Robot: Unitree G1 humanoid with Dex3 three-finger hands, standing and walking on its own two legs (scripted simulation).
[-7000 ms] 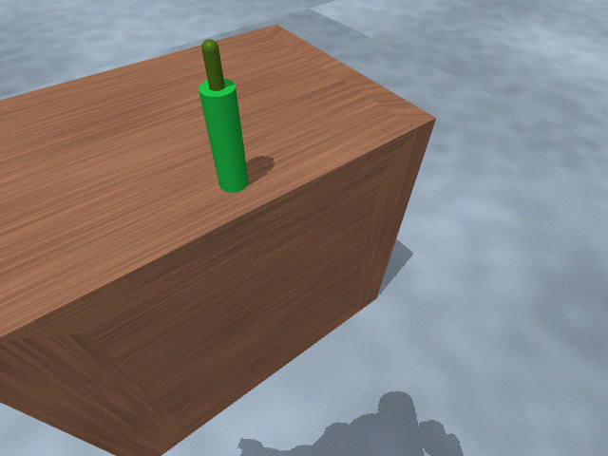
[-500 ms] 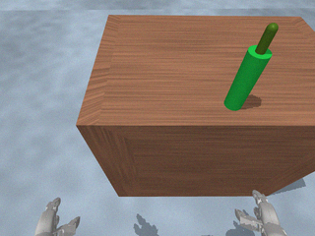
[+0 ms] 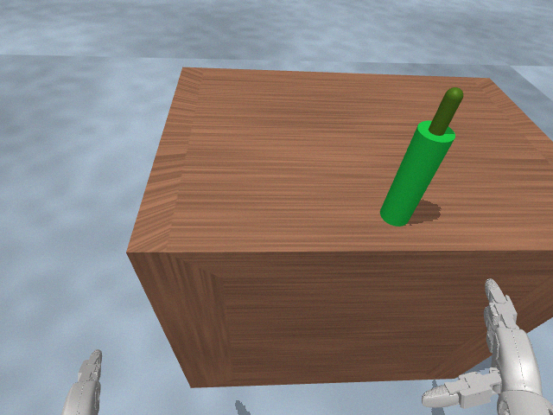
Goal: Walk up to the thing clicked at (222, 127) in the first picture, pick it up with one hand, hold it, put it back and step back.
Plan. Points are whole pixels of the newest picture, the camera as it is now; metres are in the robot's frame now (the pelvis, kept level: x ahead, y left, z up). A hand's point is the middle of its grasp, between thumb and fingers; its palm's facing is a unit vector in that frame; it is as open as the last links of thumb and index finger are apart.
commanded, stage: rise first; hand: right
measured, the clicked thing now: (420, 163) +0.43 -0.24 +0.15
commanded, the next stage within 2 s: go down in 1.32 s
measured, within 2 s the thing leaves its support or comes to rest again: neither
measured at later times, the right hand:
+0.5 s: hand (501, 338) +0.17 -0.25 +0.12, palm faces +0.34 +0.84 -0.42, open 17.4 cm
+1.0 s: hand (534, 328) +0.16 -0.25 +0.17, palm faces +0.38 +0.82 -0.43, open 17.3 cm
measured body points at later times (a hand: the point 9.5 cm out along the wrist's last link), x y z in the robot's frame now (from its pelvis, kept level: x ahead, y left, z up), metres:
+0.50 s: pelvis -0.01 +0.01 +0.00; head -0.02 +0.03 +0.45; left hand +0.15 +0.26 -0.09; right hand +0.15 -0.29 +0.14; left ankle -0.03 +0.13 -0.74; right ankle -0.01 -0.14 -0.74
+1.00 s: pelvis -0.03 +0.00 +0.00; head -0.04 +0.03 +0.45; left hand +0.13 +0.26 -0.09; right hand +0.13 -0.29 +0.19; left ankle -0.03 +0.13 -0.74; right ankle -0.01 -0.14 -0.74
